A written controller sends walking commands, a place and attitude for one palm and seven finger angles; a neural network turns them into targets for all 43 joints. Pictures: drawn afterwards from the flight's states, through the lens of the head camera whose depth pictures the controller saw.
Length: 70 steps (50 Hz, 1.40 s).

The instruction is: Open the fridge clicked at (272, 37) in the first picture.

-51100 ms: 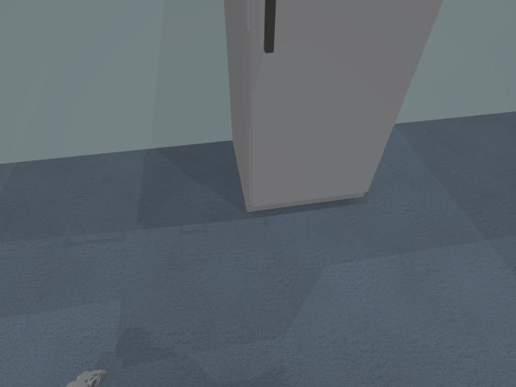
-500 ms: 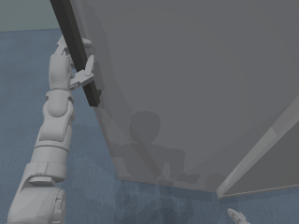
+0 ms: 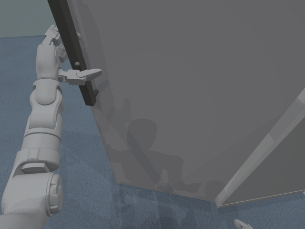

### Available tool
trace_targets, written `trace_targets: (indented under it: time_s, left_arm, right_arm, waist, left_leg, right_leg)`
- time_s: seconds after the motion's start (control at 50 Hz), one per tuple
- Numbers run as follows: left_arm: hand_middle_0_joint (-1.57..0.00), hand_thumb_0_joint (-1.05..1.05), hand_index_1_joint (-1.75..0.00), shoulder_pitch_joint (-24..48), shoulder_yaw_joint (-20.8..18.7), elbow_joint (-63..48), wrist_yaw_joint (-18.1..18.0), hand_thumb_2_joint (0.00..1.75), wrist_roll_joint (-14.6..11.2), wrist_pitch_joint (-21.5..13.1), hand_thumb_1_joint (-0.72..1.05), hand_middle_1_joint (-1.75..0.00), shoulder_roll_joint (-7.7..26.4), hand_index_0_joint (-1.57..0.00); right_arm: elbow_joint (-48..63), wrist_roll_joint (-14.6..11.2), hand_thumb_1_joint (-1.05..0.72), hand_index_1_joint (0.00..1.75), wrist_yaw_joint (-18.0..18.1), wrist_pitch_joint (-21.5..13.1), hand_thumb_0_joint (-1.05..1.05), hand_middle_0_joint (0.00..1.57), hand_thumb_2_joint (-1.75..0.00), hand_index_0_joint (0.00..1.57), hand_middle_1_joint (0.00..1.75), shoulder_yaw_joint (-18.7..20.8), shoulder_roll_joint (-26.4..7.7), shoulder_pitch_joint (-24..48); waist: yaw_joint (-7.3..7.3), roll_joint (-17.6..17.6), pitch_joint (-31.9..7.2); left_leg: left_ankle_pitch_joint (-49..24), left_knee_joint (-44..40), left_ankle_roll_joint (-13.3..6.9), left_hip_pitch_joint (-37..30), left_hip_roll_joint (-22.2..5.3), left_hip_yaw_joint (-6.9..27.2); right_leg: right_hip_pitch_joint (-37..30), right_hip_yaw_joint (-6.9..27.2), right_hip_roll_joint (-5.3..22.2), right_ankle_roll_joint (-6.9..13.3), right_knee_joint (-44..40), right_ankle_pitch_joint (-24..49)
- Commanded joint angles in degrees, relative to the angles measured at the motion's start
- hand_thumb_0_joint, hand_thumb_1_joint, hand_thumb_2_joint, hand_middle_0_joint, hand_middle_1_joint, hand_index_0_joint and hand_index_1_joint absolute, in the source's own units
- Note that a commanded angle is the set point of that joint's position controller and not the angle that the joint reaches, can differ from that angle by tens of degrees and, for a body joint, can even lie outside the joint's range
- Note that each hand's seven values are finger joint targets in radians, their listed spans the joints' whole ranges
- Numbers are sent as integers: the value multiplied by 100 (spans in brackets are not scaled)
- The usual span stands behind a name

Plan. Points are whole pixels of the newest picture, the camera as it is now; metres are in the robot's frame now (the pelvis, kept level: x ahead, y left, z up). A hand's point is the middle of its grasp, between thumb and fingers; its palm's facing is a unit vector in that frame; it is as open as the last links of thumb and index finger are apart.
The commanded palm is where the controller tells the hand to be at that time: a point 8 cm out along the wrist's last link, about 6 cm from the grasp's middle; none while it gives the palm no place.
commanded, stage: loosen the grip on the handle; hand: left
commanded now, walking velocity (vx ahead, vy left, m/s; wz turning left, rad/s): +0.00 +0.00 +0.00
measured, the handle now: (77, 46) +0.47 +0.19 +0.25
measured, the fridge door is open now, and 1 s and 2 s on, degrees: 70 68 68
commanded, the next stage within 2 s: slip the hand off the handle in 0.28 s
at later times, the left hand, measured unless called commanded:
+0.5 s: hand (67, 58) +0.44 +0.21 +0.24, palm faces +0.23 -0.96 -0.16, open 14.9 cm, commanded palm +0.40 +0.26 +0.24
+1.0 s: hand (36, 55) +0.45 +0.28 +0.24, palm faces +0.26 -0.95 -0.17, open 14.7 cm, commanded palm +0.40 +0.33 +0.24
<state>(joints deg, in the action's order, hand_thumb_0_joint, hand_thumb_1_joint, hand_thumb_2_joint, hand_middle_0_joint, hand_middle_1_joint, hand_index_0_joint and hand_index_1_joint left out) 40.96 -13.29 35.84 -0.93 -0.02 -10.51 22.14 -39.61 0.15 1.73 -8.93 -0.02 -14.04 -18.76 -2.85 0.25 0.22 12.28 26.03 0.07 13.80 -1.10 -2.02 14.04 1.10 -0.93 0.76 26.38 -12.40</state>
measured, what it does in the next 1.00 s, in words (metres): stands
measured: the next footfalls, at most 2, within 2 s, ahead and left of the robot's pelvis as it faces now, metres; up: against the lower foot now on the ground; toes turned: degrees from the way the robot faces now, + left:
none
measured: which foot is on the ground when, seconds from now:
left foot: down 0.00-1.00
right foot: down 0.00-1.00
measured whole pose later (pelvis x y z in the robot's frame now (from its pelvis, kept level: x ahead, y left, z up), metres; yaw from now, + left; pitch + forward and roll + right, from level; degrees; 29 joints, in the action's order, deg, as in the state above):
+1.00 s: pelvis +0.02 +0.01 +0.00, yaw +1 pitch +3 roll -1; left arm 42.6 -23.6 39.7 10.6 -4.4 -9.6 33.1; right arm -43.1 -1.7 5.4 -4.7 -0.1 -14.6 -20.1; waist -3.4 0.6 -1.4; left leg 15.7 30.4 -0.6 18.2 -0.9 -1.3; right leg 16.9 0.4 -0.7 -0.1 28.0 -14.6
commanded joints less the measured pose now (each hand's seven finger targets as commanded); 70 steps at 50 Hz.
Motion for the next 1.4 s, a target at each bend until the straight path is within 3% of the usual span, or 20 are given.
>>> trace_targets:
  time_s: [0.0, 0.06, 0.08, 0.1, 0.2, 0.28, 0.34, 0.36, 0.42, 0.52, 0.58, 0.62, 0.68, 0.78, 0.86, 0.9, 1.0, 1.12, 1.28, 1.38]
  left_arm:
    - [-37, 0, -130, 1204, -200, -1943, 232, 20, -323, -350, -55, -130, 861, -37]
    - [-33, 0, -125, 768, -502, -2637, 343, 20, -501, -35, -55, -125, 1039, -33]
    - [-32, 0, -123, 3028, -664, -3149, 234, 20, -375, -30, -55, -123, 1890, -32]
    - [-30, 0, -122, 3170, -574, -2865, 158, 20, -265, 101, -55, -122, 1749, -30]
    - [-25, 0, -115, 1827, -556, -2932, 82, 20, -345, 464, -55, -115, 1224, -25]
    - [-25, 0, -115, 1063, -570, -3393, 224, 20, -436, 507, -55, -115, 1096, -25]
    - [-25, 0, -115, 798, -468, -3243, 359, 20, -514, 623, -55, -115, 934, -25]
    - [-25, 0, -115, 1836, -750, -3295, 326, 20, -484, 625, -55, -115, 1543, -25]
    - [-25, 0, -115, 1805, -1043, -2778, 375, 20, -535, 688, -55, -115, 1713, -25]
    - [-25, 0, -115, 1713, -945, -2369, 603, 20, -483, 633, -55, -115, 1781, -25]
    - [-25, 0, -115, 1932, -531, -2290, 755, 20, -458, 586, -55, -115, 1471, -25]
    - [-25, 0, -115, 2044, -734, -2078, 864, 20, -559, 542, -55, -115, 1784, -25]
    - [-25, 0, -115, 2686, -518, -1922, 1008, 20, -661, 364, -55, -115, 1663, -25]
    - [-25, 0, -115, 3193, -1168, -1135, 945, 20, -608, -13, -55, -115, 2558, -25]
    - [-25, 0, -115, 3009, -1212, -995, 967, 20, -500, -301, -55, -115, 2675, -25]
    - [-25, 0, -115, 2707, -1362, -948, 1029, 20, -502, -369, -55, -115, 2834, -25]
    - [-25, 0, -115, 1906, -1251, -1107, 1347, 20, -735, -199, -55, -115, 2535, -25]
    - [-25, 0, -115, 1206, -1323, -2684, 1351, 20, -1040, -3, -55, -115, 2236, -25]
    - [-25, 0, -115, 550, -1560, -3807, 1012, 20, -983, 489, -55, -115, 2214, -25]
    - [-25, 0, -115, 155, -1230, -3989, 1147, 20, -1090, 720, -55, -115, 1746, -25]
  right_arm:
    - [810, -83, -90, 30, 25, -122, 0, 20, -90, 20, 30, 405, -808, 421]
    - [757, -119, -90, 30, 76, 5, 0, 20, -90, 20, 30, 434, -796, 457]
    - [579, -125, -90, 30, 165, 24, 0, 20, -90, 20, 30, 333, -876, 538]
    - [488, -82, -90, 30, 195, 27, 0, 20, -90, 20, 30, 401, -753, 415]
    - [398, -113, -90, 30, 198, 108, 0, 20, -90, 20, 30, 391, -678, 401]
    - [530, -124, -90, 30, 195, 167, 0, 20, -90, 20, 30, 377, -663, 576]
    - [587, -170, -90, 30, 210, 211, 0, 20, -90, 20, 30, 334, -676, 690]
    - [488, -182, -90, 30, 276, 234, 0, 20, -90, 20, 30, 318, -766, 698]
    - [462, -139, -90, 30, 353, 281, 0, 20, -90, 20, 30, 282, -718, 692]
    - [488, -175, -90, 30, 370, 318, 0, 20, -90, 20, 30, 225, -670, 683]
    - [532, -223, -90, 30, 362, 295, 0, 20, -90, 20, 30, 244, -682, 651]
    - [491, -246, -90, 30, 401, 295, 0, 20, -90, 20, 30, 242, -764, 596]
    - [442, -274, -90, 30, 447, 224, 0, 20, -90, 20, 30, 233, -798, 567]
    - [220, -196, -90, 30, 491, 163, 0, 20, -90, 20, 30, 216, -873, 304]
    - [257, -169, -90, 30, 432, 144, 0, 20, -90, 20, 30, 239, -849, 129]
    - [295, -177, -90, 30, 417, 162, 0, 20, -90, 20, 30, 273, -897, 45]
    - [493, -294, -90, 30, 404, 195, 0, 20, -90, 20, 30, 327, -942, 73]
    - [750, -316, -90, 30, 394, 130, 0, 20, -90, 20, 30, 301, -887, 356]
    - [779, -264, -90, 30, 457, -14, 0, 20, -90, 20, 30, 202, -828, 763]
    - [836, -304, -90, 30, 497, -34, 0, 20, -90, 20, 30, 108, -752, 1094]
  waist:
    - [295, -676, -1618]
    - [374, -564, -1873]
    - [40, -22, -1967]
    - [42, 269, -1930]
    - [255, 491, -2152]
    - [391, 138, -2427]
    - [333, -413, -1906]
    - [154, -481, -1838]
    - [254, -571, -1840]
    - [277, 129, -1870]
    - [134, 367, -1669]
    - [86, 117, -1560]
    - [-55, 78, -1353]
    - [15, 201, -1573]
    - [131, 705, -2099]
    - [170, 552, -2190]
    - [203, 342, -1847]
    - [325, 624, -1806]
    - [430, 579, -1669]
    - [382, 441, -1403]
  left_leg:
    - [-613, -284, -262, -428, 44, -47]
    - [-1467, -140, -235, -594, 71, -134]
    - [-1540, -121, -253, -748, 89, -114]
    - [-1621, -130, -232, -801, 71, -106]
    - [-2578, 77, -151, -915, 106, -123]
    - [-2914, 155, -145, -957, 111, -97]
    - [-2298, 105, -157, -674, 108, -97]
    - [-2020, 99, -197, -677, 110, -97]
    - [-1901, 69, -195, -587, 103, -87]
    - [-1853, 150, -160, -585, 115, -98]
    - [-1662, 171, -165, -674, 93, -64]
    - [-1403, 165, -173, -545, 72, 8]
    - [-1004, 126, -183, -542, 68, 78]
    - [-725, 110, -170, -279, 75, 171]
    - [-1015, 129, -110, -407, 62, 192]
    - [-1235, 154, -118, -377, 31, 209]
    - [-1272, 124, -144, -327, -19, 207]
    - [-1842, 113, -68, -711, -75, 307]
    - [-2031, 51, 12, -829, -97, 243]
    - [-1581, -12, -13, -837, -65, 207]
  right_leg:
    - [-649, -72, 10, 108, -392, 548]
    - [-983, -46, 48, 47, -157, 1917]
    - [-801, -21, 22, 29, -225, 1836]
    - [-774, -5, -42, 56, -308, 1769]
    - [-1171, -68, 89, 28, -55, 3206]
    - [-1481, -116, 134, -50, 164, 3995]
    - [-1174, -157, 129, -141, 126, 3683]
    - [-978, -135, 99, -147, 31, 3268]
    - [-1046, -85, 130, -149, 2, 3143]
    - [-927, -65, 133, -73, 52, 2817]
    - [-564, -112, 52, 6, -77, 2122]
    - [-438, -123, 40, -2, -126, 1777]
    - [-123, -143, 17, 17, -258, 1131]
    - [-147, -102, 23, 47, -258, 662]
    - [-333, -124, -6, 104, -102, 870]
    - [-450, -143, -16, 102, -11, 1128]
    - [-403, -195, -52, 95, -2, 1160]
    - [-410, -262, -105, 107, 24, 1294]
    - [-606, -303, -82, 102, -20, 1395]
    - [-543, -317, -67, 94, -138, 1192]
